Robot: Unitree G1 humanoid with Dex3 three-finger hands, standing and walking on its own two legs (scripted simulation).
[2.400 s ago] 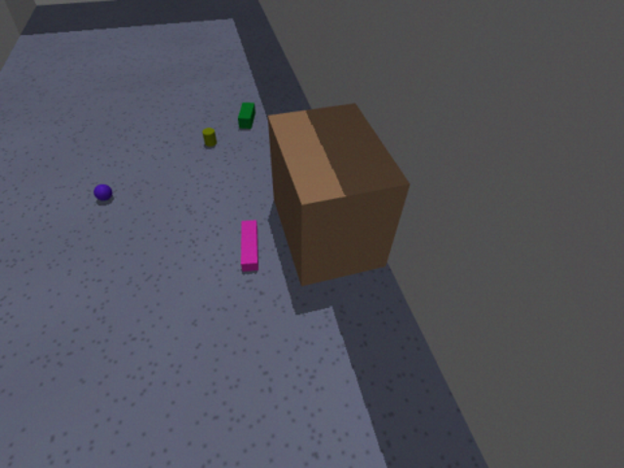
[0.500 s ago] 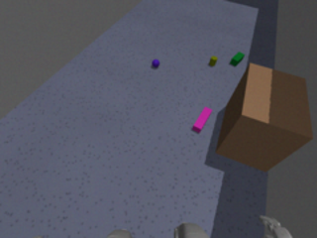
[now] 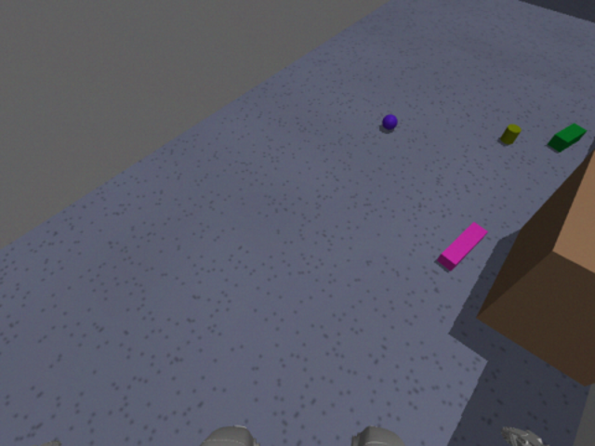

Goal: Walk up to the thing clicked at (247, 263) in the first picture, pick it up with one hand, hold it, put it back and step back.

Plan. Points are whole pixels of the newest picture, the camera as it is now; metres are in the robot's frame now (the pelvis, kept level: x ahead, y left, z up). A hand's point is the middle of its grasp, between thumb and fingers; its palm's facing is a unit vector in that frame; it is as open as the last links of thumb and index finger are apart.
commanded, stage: walk up
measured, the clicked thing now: (462, 245) +0.86 -0.64 -0.72
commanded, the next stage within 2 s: stand in 0.88 s
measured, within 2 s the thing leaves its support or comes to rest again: neither
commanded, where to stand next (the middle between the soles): +0.06 -0.01 m, yaw +5 degrees
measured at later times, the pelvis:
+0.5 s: pelvis +0.00 -0.01 +0.01, yaw +7 degrees
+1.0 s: pelvis +0.00 -0.01 +0.04, yaw +8 degrees
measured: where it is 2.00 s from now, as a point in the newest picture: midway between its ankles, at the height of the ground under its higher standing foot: outside the picture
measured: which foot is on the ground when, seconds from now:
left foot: down 0.00-1.00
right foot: down 0.00-1.00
